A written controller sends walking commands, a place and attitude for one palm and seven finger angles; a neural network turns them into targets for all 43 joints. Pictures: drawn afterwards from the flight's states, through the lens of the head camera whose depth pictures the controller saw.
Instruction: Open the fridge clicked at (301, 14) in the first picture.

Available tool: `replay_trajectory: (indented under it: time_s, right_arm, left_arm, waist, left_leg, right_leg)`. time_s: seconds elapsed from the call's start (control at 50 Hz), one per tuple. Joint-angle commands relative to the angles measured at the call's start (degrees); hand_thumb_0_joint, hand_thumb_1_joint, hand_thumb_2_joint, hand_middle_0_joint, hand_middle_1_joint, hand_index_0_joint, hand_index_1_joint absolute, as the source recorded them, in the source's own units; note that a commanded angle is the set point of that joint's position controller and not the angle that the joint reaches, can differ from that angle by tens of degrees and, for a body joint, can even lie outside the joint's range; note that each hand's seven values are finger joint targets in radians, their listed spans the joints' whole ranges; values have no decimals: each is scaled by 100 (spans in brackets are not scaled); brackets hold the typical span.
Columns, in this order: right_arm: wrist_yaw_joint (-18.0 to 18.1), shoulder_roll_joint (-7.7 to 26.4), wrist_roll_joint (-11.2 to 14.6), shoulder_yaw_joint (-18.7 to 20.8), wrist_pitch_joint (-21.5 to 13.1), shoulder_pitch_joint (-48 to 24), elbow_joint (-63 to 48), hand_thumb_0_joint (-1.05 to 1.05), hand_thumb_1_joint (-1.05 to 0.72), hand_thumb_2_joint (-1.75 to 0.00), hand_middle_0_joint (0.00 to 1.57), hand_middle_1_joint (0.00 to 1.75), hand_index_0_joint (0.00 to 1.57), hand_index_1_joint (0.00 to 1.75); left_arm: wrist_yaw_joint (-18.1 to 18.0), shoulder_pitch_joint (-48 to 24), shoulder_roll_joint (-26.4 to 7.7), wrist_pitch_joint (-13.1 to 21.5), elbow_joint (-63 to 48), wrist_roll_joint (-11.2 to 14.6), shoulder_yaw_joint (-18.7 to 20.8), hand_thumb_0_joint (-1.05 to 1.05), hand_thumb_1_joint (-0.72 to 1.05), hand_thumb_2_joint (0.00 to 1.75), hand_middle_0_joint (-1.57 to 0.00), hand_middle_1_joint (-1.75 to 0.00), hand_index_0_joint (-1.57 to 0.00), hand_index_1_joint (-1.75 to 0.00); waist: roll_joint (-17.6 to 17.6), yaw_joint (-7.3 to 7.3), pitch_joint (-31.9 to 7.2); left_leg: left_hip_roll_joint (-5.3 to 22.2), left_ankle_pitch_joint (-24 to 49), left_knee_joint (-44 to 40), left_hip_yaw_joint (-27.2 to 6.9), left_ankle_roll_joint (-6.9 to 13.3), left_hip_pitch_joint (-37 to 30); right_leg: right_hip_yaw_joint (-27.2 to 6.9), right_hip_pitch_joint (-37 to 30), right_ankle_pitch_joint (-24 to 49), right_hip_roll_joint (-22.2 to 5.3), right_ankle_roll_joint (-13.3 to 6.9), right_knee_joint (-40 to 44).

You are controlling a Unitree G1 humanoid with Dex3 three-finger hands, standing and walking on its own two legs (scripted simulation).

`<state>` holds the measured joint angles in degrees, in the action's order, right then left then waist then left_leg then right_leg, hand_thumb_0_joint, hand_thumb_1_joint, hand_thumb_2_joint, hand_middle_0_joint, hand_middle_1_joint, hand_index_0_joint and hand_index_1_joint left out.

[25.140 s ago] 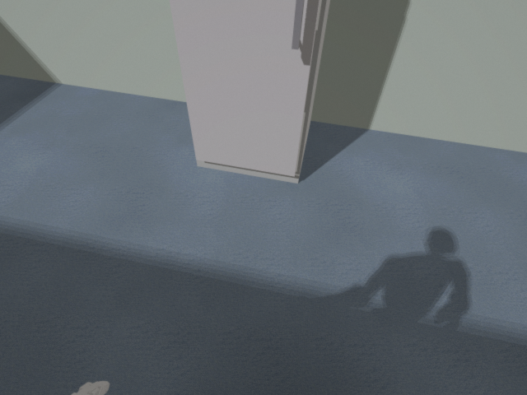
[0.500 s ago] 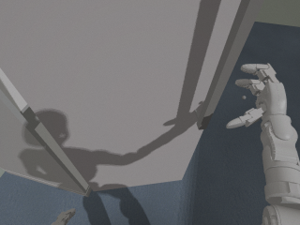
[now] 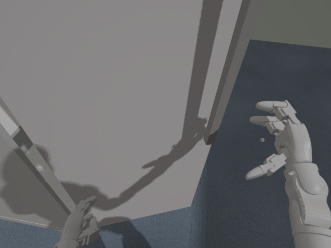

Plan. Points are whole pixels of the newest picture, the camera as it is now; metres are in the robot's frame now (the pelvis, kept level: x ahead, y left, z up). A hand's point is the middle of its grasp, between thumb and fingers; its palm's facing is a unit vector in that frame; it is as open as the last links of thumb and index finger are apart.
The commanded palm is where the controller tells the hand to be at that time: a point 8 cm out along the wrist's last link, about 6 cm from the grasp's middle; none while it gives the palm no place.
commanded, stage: slip the hand off the handle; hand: right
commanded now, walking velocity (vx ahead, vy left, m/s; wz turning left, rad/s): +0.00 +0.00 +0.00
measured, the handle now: (224, 68) +0.45 -0.11 +0.24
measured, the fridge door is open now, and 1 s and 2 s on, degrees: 68 68 68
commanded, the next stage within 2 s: draw the hand back to the body in 0.12 s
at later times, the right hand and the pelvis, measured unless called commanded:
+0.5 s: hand (273, 150) +0.28 -0.20 +0.17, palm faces +0.07 +1.00 -0.03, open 14.7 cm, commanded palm +0.24 -0.25 +0.16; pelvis +0.00 +0.01 +0.01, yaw +0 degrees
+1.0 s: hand (312, 179) +0.22 -0.25 +0.16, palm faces +0.42 +0.87 -0.26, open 13.2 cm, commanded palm +0.18 -0.28 +0.17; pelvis +0.00 +0.00 +0.01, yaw +1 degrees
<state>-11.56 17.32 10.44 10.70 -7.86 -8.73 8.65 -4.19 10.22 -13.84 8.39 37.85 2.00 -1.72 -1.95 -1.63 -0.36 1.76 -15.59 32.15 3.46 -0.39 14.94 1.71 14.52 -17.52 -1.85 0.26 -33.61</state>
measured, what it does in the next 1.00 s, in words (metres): stands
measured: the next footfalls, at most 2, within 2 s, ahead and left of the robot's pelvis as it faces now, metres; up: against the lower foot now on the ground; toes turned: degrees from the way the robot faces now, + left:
none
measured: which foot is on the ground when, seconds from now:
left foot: down 0.00-1.00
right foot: down 0.00-1.00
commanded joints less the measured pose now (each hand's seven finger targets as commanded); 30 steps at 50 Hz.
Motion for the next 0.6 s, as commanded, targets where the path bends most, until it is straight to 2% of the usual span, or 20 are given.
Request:
replay_trajectory:
  time_s: [0.0, 0.06, 0.08, 0.12, 0.14, 0.2, 0.22, 0.24, 0.26, 0.28, 0.3, 0.32, 0.34, 0.36, 0.38, 0.42, 0.46, 0.48, 0.52, 0.58]
  right_arm:
    - [-69, 919, 144, 398, -278, -1662, -1365, 0, 55, -20, 25, 115, 25, 115]
    - [-62, 962, 148, 438, -371, -1365, -1783, 0, 55, -20, 25, 115, 25, 115]
    - [-58, 1015, 160, 511, -391, -1201, -1845, 0, 55, -20, 25, 115, 25, 115]
    - [-84, 963, 194, 505, -379, -992, -1821, 0, 55, -20, 25, 115, 25, 115]
    - [-61, 1096, 179, 623, -386, -1066, -1812, 0, 55, -20, 25, 115, 25, 115]
    - [-55, 935, 183, 425, -357, -1394, -1803, 0, 55, -20, 25, 115, 25, 115]
    - [-44, 968, 177, 412, -354, -1564, -1748, 0, 55, -20, 25, 115, 25, 115]
    - [-87, 1041, 842, 788, 641, -1330, -1087, 0, 55, -20, 25, 115, 25, 115]
    - [-156, 1065, 937, 672, 1131, -1683, -1725, 0, 55, -20, 25, 115, 25, 115]
    - [-114, 1397, 865, 968, 1470, -1812, -1975, 0, 55, -20, 25, 115, 25, 115]
    - [-38, 1450, 721, 1030, 1647, -1709, -2169, 0, 55, -20, 25, 115, 25, 115]
    - [32, 1365, 630, 1032, 1697, -1418, -2266, 0, 55, -20, 25, 115, 25, 115]
    - [73, 1224, 570, 948, 1655, -1155, -2486, 0, 55, -20, 25, 115, 25, 115]
    - [72, 994, 625, 852, 1593, -848, -2514, 0, 55, -20, 25, 115, 25, 115]
    - [40, 931, 702, 866, 1513, -588, -2574, 0, 55, -20, 25, 115, 25, 115]
    - [-65, 972, 805, 984, 1479, -236, -2440, 0, 55, -20, 25, 115, 25, 115]
    - [-144, 977, 795, 982, 1541, -99, -2526, 0, 55, -20, 25, 115, 25, 115]
    - [-146, 1104, 799, 1142, 1616, 20, -2533, 0, 55, -20, 25, 115, 25, 115]
    - [-140, 1059, 786, 1105, 1724, 22, -2695, 0, 55, -20, 25, 115, 25, 115]
    - [-81, 1214, 771, 1249, 1740, -152, -2930, 0, 55, -20, 25, 115, 25, 115]
  left_arm:
    - [-67, -547, -698, 299, -816, 37, 223, 0, 90, 90, -20, -30, -20, -30]
    - [-46, -542, -689, 378, -884, 13, 232, 0, 90, 90, -20, -30, -20, -30]
    - [-42, -533, -694, 387, -881, -1, 236, 0, 90, 90, -20, -30, -20, -30]
    - [-39, -562, -692, 405, -872, 1, 212, 0, 90, 90, -20, -30, -20, -30]
    - [-56, -549, -715, 404, -824, -10, 222, 0, 90, 90, -20, -30, -20, -30]
    - [-86, -614, -685, 442, -775, 16, 193, 0, 90, 90, -20, -30, -20, -30]
    - [-108, -618, -693, 458, -749, 16, 189, 0, 90, 90, -20, -30, -20, -30]
    - [-199, -869, -780, 455, -742, 209, 211, 0, 90, 90, -20, -30, -20, -30]
    - [-271, -1008, -789, 474, -845, 248, 160, 0, 90, 90, -20, -30, -20, -30]
    - [-327, -1080, -765, 502, -876, 234, 151, 0, 90, 90, -20, -30, -20, -30]
    - [-348, -1064, -754, 512, -884, 183, 130, 0, 90, 90, -20, -30, -20, -30]
    - [-335, -1014, -719, 518, -897, 164, 109, 0, 90, 90, -20, -30, -20, -30]
    - [-307, -987, -695, 548, -926, 145, 117, 0, 90, 90, -20, -30, -20, -30]
    - [-273, -920, -657, 582, -911, 139, 100, 0, 90, 90, -20, -30, -20, -30]
    - [-248, -881, -673, 607, -890, 137, 121, 0, 90, 90, -20, -30, -20, -30]
    - [-224, -841, -730, 621, -842, 143, 148, 0, 90, 90, -20, -30, -20, -30]
    - [-204, -844, -744, 635, -871, 156, 163, 0, 90, 90, -20, -30, -20, -30]
    - [-210, -858, -761, 622, -882, 153, 176, 0, 90, 90, -20, -30, -20, -30]
    - [-215, -934, -740, 600, -933, 155, 144, 0, 90, 90, -20, -30, -20, -30]
    - [-258, -993, -746, 601, -932, 153, 142, 0, 90, 90, -20, -30, -20, -30]
  waist:
    - [61, 73, -945]
    - [-47, 3, -1157]
    - [35, -3, -1179]
    - [129, 1, -955]
    - [200, 33, -932]
    - [-13, 109, -683]
    - [42, 138, -631]
    - [168, -199, -1062]
    - [121, -165, -1145]
    - [5, -225, -1275]
    - [-25, -218, -1345]
    - [14, -216, -1250]
    - [-33, -205, -1324]
    - [15, -194, -1190]
    - [135, -190, -1125]
    - [372, -184, -934]
    - [328, -189, -848]
    - [335, -225, -802]
    - [252, -222, -630]
    - [150, -193, -571]
  left_leg:
    - [-202, 579, -511, -161, 137, -315]
    - [-199, 882, -420, -160, 145, -448]
    - [-209, 939, -406, -155, 135, -470]
    - [-199, 913, -423, -162, 119, -442]
    - [-196, 932, -432, -176, 112, -424]
    - [-177, 462, -552, -213, 102, -225]
    - [-173, 299, -598, -240, 94, -157]
    - [-105, 212, -750, -342, 149, -681]
    - [-61, 352, -823, -340, 96, -828]
    - [-62, 454, -839, -343, 89, -875]
    - [-74, 706, -803, -311, 87, -938]
    - [-109, 903, -768, -220, 96, -949]
    - [-123, 1215, -728, -193, 101, -1012]
    - [-151, 1429, -703, -131, 108, -1018]
    - [-168, 1540, -714, -126, 93, -1002]
    - [-183, 1464, -756, -147, 58, -939]
    - [-170, 1424, -769, -156, 47, -900]
    - [-180, 1296, -794, -173, 45, -877]
    - [-178, 1053, -854, -174, 48, -796]
    - [-180, 722, -948, -203, 54, -722]
  right_leg:
    - [-97, -213, 720, 152, -71, 573]
    - [-102, -334, 986, 148, -70, 528]
    - [-103, -345, 1024, 149, -73, 514]
    - [-88, -215, 954, 161, -73, 508]
    - [-80, -222, 966, 145, -82, 487]
    - [-84, -139, 610, 165, -71, 516]
    - [-97, -124, 495, 167, -81, 514]
    - [-100, -115, 376, 193, -91, 671]
    - [-91, -278, 491, 203, -139, 740]
    - [-99, -368, 653, 215, -150, 741]
    - [-92, -448, 909, 220, -163, 725]
    - [-93, -466, 1094, 211, -147, 755]
    - [-66, -582, 1329, 199, -139, 739]
    - [-71, -565, 1466, 190, -111, 781]
    - [-62, -589, 1494, 178, -99, 777]
    - [-39, -513, 1365, 166, -104, 785]
    - [-6, -513, 1340, 166, -116, 803]
    - [-1, -495, 1269, 164, -119, 809]
    - [-4, -459, 1151, 174, -121, 845]
    - [-11, -529, 1016, 174, -126, 856]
